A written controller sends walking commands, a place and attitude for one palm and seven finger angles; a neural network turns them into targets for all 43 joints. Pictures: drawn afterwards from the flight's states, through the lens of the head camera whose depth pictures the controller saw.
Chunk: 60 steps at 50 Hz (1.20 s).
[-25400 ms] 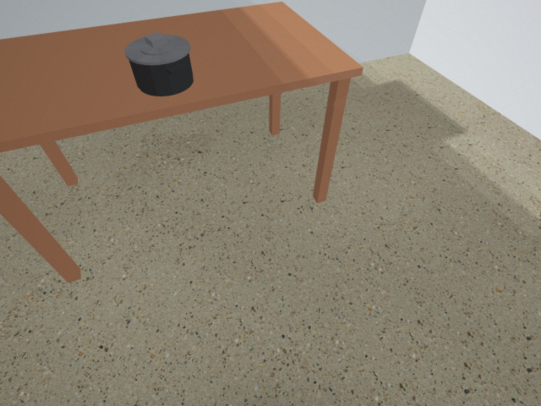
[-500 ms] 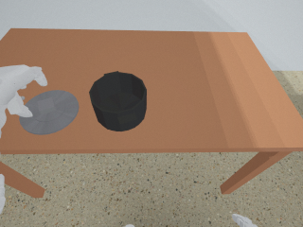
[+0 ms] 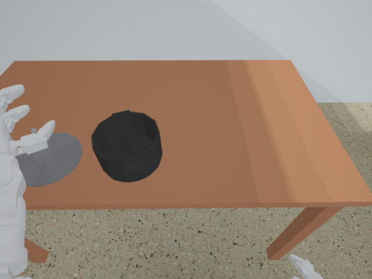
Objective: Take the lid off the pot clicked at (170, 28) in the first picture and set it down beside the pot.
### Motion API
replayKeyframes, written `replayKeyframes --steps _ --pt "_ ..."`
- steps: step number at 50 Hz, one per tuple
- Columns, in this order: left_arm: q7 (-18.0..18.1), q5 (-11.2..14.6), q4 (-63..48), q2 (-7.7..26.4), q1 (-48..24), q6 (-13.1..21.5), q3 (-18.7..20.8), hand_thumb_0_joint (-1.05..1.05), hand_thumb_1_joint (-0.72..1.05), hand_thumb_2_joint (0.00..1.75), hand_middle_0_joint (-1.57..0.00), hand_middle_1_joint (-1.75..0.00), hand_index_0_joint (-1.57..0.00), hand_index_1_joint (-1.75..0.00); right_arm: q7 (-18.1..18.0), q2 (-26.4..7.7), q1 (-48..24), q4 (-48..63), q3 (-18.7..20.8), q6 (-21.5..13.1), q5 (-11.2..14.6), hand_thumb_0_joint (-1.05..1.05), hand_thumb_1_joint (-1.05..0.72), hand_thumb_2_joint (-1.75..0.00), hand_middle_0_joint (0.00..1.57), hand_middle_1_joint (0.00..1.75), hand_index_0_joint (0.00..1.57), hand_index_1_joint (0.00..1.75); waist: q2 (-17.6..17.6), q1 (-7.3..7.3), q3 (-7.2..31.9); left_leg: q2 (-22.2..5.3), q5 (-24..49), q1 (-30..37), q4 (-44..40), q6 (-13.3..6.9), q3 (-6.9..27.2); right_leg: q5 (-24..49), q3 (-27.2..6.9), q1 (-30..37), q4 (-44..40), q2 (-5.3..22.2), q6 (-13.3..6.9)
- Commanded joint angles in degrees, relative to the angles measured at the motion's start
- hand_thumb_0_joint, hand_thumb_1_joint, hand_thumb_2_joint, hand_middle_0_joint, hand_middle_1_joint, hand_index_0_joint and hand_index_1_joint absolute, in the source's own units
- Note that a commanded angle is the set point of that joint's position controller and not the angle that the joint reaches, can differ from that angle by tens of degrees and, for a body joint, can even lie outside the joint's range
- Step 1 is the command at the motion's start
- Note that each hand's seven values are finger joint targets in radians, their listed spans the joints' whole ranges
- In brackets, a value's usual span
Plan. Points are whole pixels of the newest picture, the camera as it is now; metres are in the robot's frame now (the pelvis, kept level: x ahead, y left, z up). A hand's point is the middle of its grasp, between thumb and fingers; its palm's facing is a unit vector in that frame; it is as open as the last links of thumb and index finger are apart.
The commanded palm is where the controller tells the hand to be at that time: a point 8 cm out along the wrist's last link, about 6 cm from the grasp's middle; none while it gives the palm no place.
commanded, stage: draw the hand back to the body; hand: left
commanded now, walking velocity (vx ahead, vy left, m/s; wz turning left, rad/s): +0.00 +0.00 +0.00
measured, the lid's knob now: (43, 151) +0.43 +0.43 -0.03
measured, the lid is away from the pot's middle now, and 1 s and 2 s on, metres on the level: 0.24 0.24 0.24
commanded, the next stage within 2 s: step back with the hand held close in 1.26 s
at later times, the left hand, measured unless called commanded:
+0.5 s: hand (43, 161) +0.27 +0.27 +0.16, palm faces +0.52 -0.80 -0.29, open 7.7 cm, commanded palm +0.21 +0.29 +0.17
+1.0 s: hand (38, 201) +0.20 +0.24 +0.15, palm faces +0.40 -0.85 -0.34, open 7.4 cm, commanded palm +0.14 +0.28 +0.17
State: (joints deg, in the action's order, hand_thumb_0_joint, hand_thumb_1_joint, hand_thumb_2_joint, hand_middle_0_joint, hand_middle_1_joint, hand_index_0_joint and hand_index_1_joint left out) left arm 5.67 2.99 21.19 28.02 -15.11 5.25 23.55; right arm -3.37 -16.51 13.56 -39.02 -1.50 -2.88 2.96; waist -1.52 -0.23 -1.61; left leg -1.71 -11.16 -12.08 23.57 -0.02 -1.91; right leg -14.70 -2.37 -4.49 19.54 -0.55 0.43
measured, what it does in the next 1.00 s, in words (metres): stands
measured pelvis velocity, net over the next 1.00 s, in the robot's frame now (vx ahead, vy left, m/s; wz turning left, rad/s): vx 0.00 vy -0.01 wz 0.01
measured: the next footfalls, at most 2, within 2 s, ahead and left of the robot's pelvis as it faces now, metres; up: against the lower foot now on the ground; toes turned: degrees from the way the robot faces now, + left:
none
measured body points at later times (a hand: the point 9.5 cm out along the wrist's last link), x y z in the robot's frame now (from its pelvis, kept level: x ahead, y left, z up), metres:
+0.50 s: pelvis +0.01 -0.04 +0.00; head +0.01 -0.06 +0.45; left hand +0.24 +0.31 +0.17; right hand +0.21 -0.27 -0.09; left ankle +0.01 +0.12 -0.74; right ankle -0.05 -0.13 -0.74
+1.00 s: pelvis +0.00 -0.01 +0.00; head -0.02 -0.03 +0.45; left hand +0.18 +0.29 +0.17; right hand +0.20 -0.23 -0.08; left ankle +0.01 +0.12 -0.74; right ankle -0.05 -0.13 -0.74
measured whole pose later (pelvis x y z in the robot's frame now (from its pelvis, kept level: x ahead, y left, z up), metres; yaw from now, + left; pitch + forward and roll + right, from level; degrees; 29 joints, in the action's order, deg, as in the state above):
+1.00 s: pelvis +0.00 -0.01 +0.00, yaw +1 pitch -5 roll +0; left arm 4.2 5.6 -20.1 18.9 23.4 5.7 17.7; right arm -3.8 -12.8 8.6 -37.4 -1.5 -4.5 0.7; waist -2.9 2.8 -1.8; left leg -2.0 -11.2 -6.5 22.4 0.7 -1.3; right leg -15.0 -1.7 1.2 18.5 -0.8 -0.2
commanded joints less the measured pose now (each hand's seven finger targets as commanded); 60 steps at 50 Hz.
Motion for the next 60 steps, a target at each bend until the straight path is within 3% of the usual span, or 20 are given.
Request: replayKeyframes --steps 1,2,4,6,7,9,12,15,16,20,22,25,28,34,42,46,49,53,57,60 --pt "0.72 0.86 -13.42 16.83 -13.53 2.33 5.12 0.00 0.46 0.80 -0.28 -0.55 -0.28 -0.55 -0.88 -7.45 -5.61 7.56 3.22 -2.32 0.02 0.00 -0.90 -0.90 0.20 0.30 0.20 0.30 -0.56 0.71 13.61 1.15 15.85 12.00 0.11 -2.66 -1.97 22.95 3.06 -1.47 -1.60 -1.11 -1.49" --pt "0.73 0.94 -16.19 17.88 -12.91 2.46 6.21 0.00 0.48 0.81 -0.27 -0.54 -0.27 -0.54 -0.86 -7.23 -6.13 7.86 3.23 -2.39 0.09 0.00 -0.90 -0.90 0.20 0.30 0.20 0.30 -1.75 1.23 15.01 1.45 16.79 12.71 0.43 -2.76 -2.18 25.13 2.82 -0.05 -1.23 -0.78 -1.37" --pt "0.62 1.26 -18.59 18.41 -10.15 2.29 7.55 0.00 0.53 0.82 -0.27 -0.51 -0.27 -0.51 -0.91 -6.89 -7.44 8.08 3.15 -2.49 -0.04 0.00 -0.90 -0.90 0.20 0.30 0.20 0.30 -0.16 1.85 15.06 1.79 18.01 12.91 1.00 -3.03 -2.58 29.36 2.43 1.14 -0.83 -0.40 -0.84" --pt "0.53 1.41 -21.72 16.89 -9.69 2.82 6.56 0.00 0.57 0.83 -0.26 -0.48 -0.26 -0.48 -0.93 -6.48 -8.31 8.08 3.19 -2.77 -0.12 0.00 -0.90 -0.90 0.20 0.30 0.20 0.30 -2.32 1.51 15.28 1.95 18.33 13.80 1.21 -2.95 -3.00 30.87 2.32 1.16 -0.92 -0.18 -0.69" --pt "0.51 1.63 -18.60 15.76 -6.34 2.17 6.64 0.00 0.60 0.83 -0.25 -0.47 -0.25 -0.47 -1.02 -6.33 -8.15 7.75 3.18 -2.71 -0.19 0.00 -0.90 -0.90 0.20 0.30 0.20 0.30 0.06 1.65 13.00 1.92 18.03 12.72 1.25 -3.04 -3.07 31.32 2.53 0.50 -0.78 -0.22 -0.44" --pt "0.35 1.89 -20.14 15.82 -5.01 1.96 7.17 0.00 0.64 0.84 -0.25 -0.45 -0.25 -0.45 -1.04 -6.24 -8.80 7.89 3.27 -2.73 -0.11 0.00 -0.90 -0.90 0.20 0.30 0.20 0.30 1.29 1.99 12.57 1.96 17.01 12.75 1.04 -3.06 -3.15 31.72 2.32 0.60 -0.81 0.07 -0.03" --pt "0.19 2.20 -25.02 15.54 -1.73 2.89 7.91 0.00 0.71 0.86 -0.23 -0.41 -0.23 -0.41 -0.95 -5.62 -9.96 8.49 3.18 -3.23 -0.30 0.00 -0.90 -0.90 0.20 0.30 0.20 0.30 -1.56 2.44 13.43 1.98 17.41 13.84 1.17 -2.99 -3.14 33.23 2.01 1.39 -0.72 0.53 0.05" --pt "0.00 2.51 -25.19 13.24 0.65 2.85 7.01 0.00 0.78 0.87 -0.22 -0.37 -0.22 -0.37 -1.02 -5.42 -10.48 8.36 3.30 -3.40 -0.46 0.00 -0.90 -0.90 0.20 0.30 0.20 0.30 1.04 1.87 10.60 1.87 16.61 13.47 1.15 -3.01 -3.32 32.87 2.15 -0.17 -1.48 0.47 0.21" --pt "-0.07 2.71 -24.00 13.00 2.37 2.59 7.13 0.00 0.81 0.88 -0.22 -0.35 -0.22 -0.35 -1.06 -5.46 -10.46 8.26 3.33 -3.21 -0.51 0.00 -0.90 -0.90 0.20 0.30 0.20 0.30 3.17 2.06 9.76 1.78 15.55 12.62 1.00 -3.04 -3.24 32.51 2.13 -0.46 -1.50 0.51 0.51" --pt "-0.21 2.96 -34.93 11.93 1.68 4.12 6.16 0.00 0.90 0.90 -0.20 -0.30 -0.20 -0.30 -1.09 -4.47 -12.25 9.48 3.03 -4.18 -0.58 0.00 -0.90 -0.90 0.20 0.30 0.20 0.30 -2.95 2.26 11.75 1.71 16.72 15.96 0.47 -2.96 -2.96 29.78 2.01 -0.15 -2.28 0.42 -0.29" --pt "0.00 3.06 -31.15 10.08 7.89 3.45 6.23 0.00 0.90 0.90 -0.20 -0.30 -0.20 -0.30 -1.13 -4.32 -11.66 8.93 2.91 -4.20 -1.00 0.00 -0.90 -0.90 0.20 0.30 0.20 0.30 0.03 2.67 9.54 1.59 16.50 14.74 0.08 -2.94 -2.81 29.13 2.60 -0.58 -2.19 0.13 -0.21" --pt "-0.35 3.26 -33.52 8.53 9.52 3.39 5.10 0.00 0.90 0.90 -0.20 -0.30 -0.20 -0.30 -1.20 -4.16 -12.21 9.32 3.07 -4.04 -0.98 0.00 -0.90 -0.90 0.20 0.30 0.20 0.30 0.65 2.29 8.18 1.47 15.41 14.89 -0.27 -2.90 -2.85 27.10 2.71 -1.36 -3.01 0.15 -0.28" --pt "-0.32 3.29 -38.95 8.19 11.34 3.86 4.77 0.00 0.90 0.90 -0.20 -0.30 -0.20 -0.30 -1.28 -3.82 -12.94 10.03 2.81 -4.33 -1.22 0.00 -0.90 -0.90 0.20 0.30 0.20 0.30 -2.00 2.95 9.31 1.43 15.53 16.08 -0.67 -2.82 -2.50 25.36 2.59 -0.91 -3.25 0.15 -0.59" --pt "-0.35 3.27 -42.00 5.94 18.67 3.75 3.85 0.00 0.90 0.90 -0.20 -0.30 -0.20 -0.30 -1.38 -3.32 -13.20 10.31 2.66 -4.48 -1.74 0.00 -0.90 -0.90 0.20 0.30 0.20 0.30 0.11 3.18 7.86 1.14 15.17 15.54 -1.38 -2.69 -2.04 23.40 3.30 -1.06 -3.45 -0.04 -0.69" --pt "-0.34 2.83 -50.22 3.91 27.94 4.31 2.52 0.00 0.90 0.90 -0.20 -0.30 -0.20 -0.30 -1.19 -2.61 -13.60 11.07 2.50 -4.91 -2.30 0.00 -0.90 -0.90 0.20 0.30 0.20 0.30 -1.89 3.56 7.66 0.63 14.35 15.81 -1.58 -2.39 -1.38 20.46 3.64 -1.32 -3.82 0.00 -1.16" --pt "-0.52 2.69 -51.71 2.41 30.97 4.12 1.00 0.00 0.90 0.90 -0.20 -0.30 -0.20 -0.30 -1.16 -2.48 -13.95 11.28 2.39 -4.68 -2.38 0.00 -0.90 -0.90 0.20 0.30 0.20 0.30 -0.33 3.21 4.94 0.40 10.94 14.33 -2.10 -2.18 -0.98 15.76 3.84 -2.99 -4.86 -0.23 -1.17" --pt "-0.39 2.40 -57.40 2.11 34.13 4.53 0.46 0.00 0.90 0.90 -0.20 -0.30 -0.20 -0.30 -1.15 -2.12 -13.99 12.00 2.21 -5.26 -2.61 0.00 -0.90 -0.90 0.20 0.30 0.20 0.30 -3.42 3.67 6.48 0.35 11.23 14.91 -2.20 -1.90 -0.39 15.15 3.87 -2.29 -4.28 -0.13 -1.50" --pt "-0.49 2.34 -57.65 0.27 39.66 4.09 -0.84 0.00 0.90 0.90 -0.20 -0.30 -0.20 -0.30 -0.97 -1.94 -13.80 12.24 2.07 -5.27 -2.65 0.00 -0.90 -0.90 0.20 0.30 0.20 0.30 -0.95 3.57 3.98 0.03 9.33 13.18 -2.53 -1.70 0.09 12.87 4.23 -3.41 -4.63 -0.35 -1.57" --pt "-0.12 2.10 -59.84 1.09 38.49 4.11 -0.52 0.00 0.90 0.90 -0.20 -0.30 -0.20 -0.30 -1.30 -1.91 -13.76 12.31 1.89 -5.48 -2.68 0.00 -0.90 -0.90 0.20 0.30 0.20 0.30 -2.83 3.40 3.48 0.10 6.33 12.38 -2.68 -1.56 0.59 9.38 3.83 -4.12 -5.18 -0.22 -1.74" --pt "-0.01 1.94 -60.54 0.62 37.57 4.05 -1.37 0.00 0.90 0.90 -0.20 -0.30 -0.20 -0.30 -1.54 -1.86 -13.99 12.28 1.77 -5.61 -2.65 0.00 -0.90 -0.90 0.20 0.30 0.20 0.30 -1.50 3.05 2.47 0.00 4.80 12.54 -2.97 -1.58 1.03 7.50 3.84 -4.82 -5.65 -0.38 -1.76"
